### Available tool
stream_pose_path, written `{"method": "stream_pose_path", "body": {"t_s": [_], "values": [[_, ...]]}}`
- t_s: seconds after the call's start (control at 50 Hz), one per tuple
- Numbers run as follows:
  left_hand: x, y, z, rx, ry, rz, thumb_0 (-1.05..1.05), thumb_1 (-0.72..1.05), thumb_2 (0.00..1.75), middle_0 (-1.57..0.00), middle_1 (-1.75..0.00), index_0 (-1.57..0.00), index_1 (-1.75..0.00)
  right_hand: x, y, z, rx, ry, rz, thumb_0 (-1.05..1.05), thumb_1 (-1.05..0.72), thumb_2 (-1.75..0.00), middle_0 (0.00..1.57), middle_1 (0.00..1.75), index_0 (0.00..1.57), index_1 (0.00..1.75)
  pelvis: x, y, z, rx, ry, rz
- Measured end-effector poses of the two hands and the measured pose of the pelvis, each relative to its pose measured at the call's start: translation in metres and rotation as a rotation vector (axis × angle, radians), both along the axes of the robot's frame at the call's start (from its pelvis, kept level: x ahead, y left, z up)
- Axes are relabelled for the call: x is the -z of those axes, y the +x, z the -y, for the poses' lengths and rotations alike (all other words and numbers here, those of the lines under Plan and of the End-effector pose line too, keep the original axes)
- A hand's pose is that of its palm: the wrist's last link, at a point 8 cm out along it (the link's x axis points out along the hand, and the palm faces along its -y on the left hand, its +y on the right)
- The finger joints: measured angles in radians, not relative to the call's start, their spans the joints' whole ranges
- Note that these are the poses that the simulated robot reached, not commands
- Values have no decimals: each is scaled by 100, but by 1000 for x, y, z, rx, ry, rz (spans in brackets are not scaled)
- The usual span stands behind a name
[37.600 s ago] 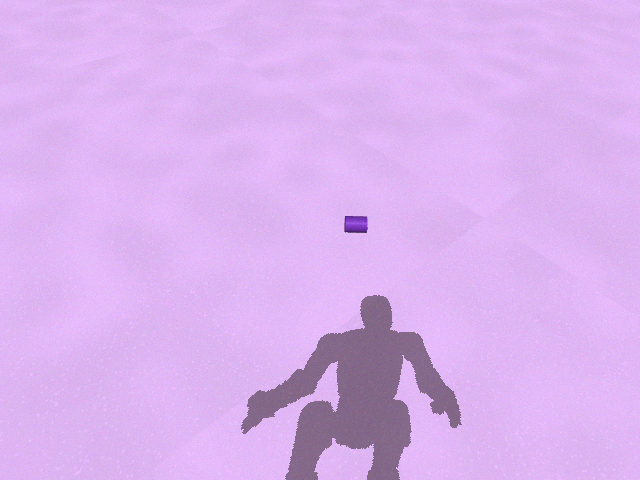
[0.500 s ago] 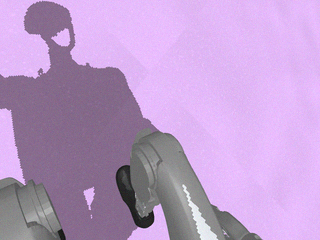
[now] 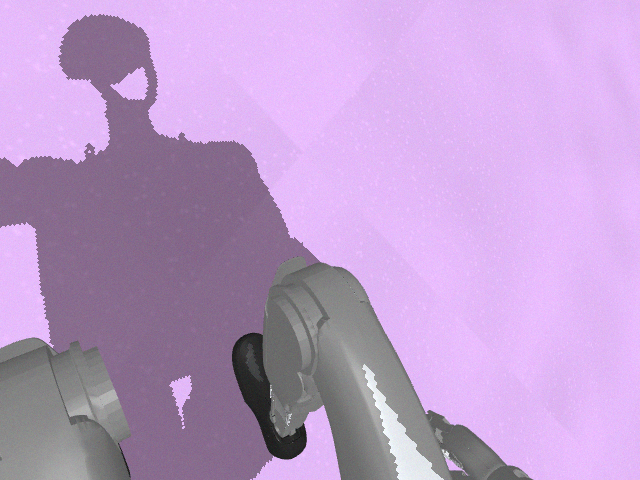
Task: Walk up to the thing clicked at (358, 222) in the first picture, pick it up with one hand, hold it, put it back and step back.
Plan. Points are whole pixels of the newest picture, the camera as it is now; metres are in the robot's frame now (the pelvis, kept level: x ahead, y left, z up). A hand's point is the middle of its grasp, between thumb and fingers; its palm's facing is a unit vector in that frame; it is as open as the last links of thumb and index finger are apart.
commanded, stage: close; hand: left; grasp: from above
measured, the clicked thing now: out of the picture +0.46 +0.34 -0.27
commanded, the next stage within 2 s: settle in 1.32 s
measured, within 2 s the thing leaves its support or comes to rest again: leaves its support in 1.52 s
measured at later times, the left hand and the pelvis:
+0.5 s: hand out of the picture +0.44 +0.34 -0.26, palm faces -0.54 -0.09 -0.84, open 10.0 cm; pelvis +0.00 +0.00 +0.00, yaw +0 degrees
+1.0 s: hand out of the picture +0.45 +0.33 -0.25, palm faces -0.44 -0.05 -0.89, open 9.8 cm; pelvis +0.00 +0.00 +0.00, yaw +0 degrees
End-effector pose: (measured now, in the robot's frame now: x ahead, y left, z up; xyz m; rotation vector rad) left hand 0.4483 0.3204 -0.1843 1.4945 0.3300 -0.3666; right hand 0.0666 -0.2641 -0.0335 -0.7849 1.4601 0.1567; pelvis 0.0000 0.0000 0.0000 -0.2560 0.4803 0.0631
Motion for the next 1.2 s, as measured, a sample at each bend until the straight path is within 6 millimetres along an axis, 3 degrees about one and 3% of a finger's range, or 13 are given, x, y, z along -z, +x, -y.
{"method": "stream_pose_path", "body": {"t_s": [0.28,0.48,0.74,0.96,1.2], "values": [[8,11,-17,-185,43,-49,0,-4,67,-40,-71,-42,-69,6,2,-13,18,72,51,0,-90,-90,20,30,20,30,3,2,-3,-6,-3,-27],[15,3,-22,-124,22,-130,0,7,66,-47,-70,-50,-68,7,-10,-10,25,59,-34,0,-90,-90,20,30,20,30,1,1,0,-8,-4,-11],[4,-2,-11,-3,-23,-29,0,10,59,-56,-65,-57,-62,-1,-4,-3,-16,-6,-25,0,-90,-90,20,30,20,30,1,-1,0,-1,-7,15],[8,2,-9,-69,43,-18,0,11,51,-62,-55,-63,-52,2,3,-12,-4,48,31,0,-90,-90,20,30,20,30,1,0,-5,-1,-8,-21],[10,11,-26,-171,46,-80,0,14,42,-65,-48,-66,-46,7,-5,-9,29,67,2,0,-90,-90,20,30,20,30,3,3,-1,-6,-4,-27]]}}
